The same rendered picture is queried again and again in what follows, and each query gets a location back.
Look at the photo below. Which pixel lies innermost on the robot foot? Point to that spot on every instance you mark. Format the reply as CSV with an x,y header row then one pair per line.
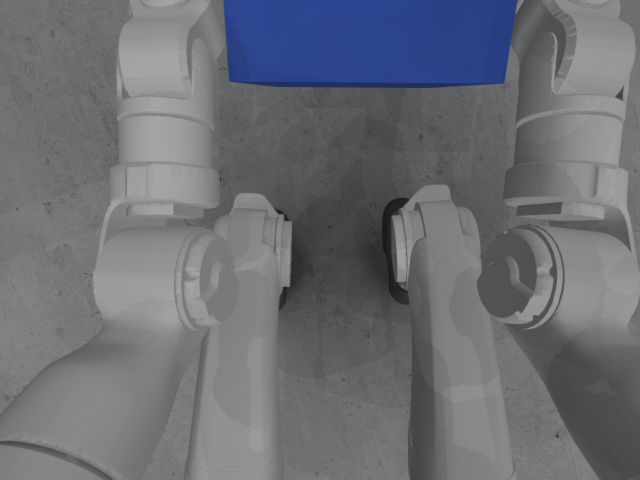
x,y
283,294
398,293

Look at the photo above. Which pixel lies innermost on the right robot forearm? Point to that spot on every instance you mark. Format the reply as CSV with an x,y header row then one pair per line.
x,y
575,59

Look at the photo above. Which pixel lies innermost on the carton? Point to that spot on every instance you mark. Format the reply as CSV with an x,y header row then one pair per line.
x,y
368,43

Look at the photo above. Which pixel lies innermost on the robot right upper arm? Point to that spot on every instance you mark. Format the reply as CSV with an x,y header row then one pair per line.
x,y
566,297

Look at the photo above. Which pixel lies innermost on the robot left upper arm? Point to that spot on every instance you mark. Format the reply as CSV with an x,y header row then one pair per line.
x,y
99,412

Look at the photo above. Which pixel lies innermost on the left robot foot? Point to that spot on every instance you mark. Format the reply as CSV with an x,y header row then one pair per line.
x,y
283,294

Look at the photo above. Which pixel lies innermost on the right robot foot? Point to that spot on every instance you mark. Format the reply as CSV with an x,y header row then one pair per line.
x,y
398,293

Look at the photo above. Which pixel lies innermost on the left robot forearm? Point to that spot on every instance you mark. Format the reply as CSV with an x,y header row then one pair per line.
x,y
165,84

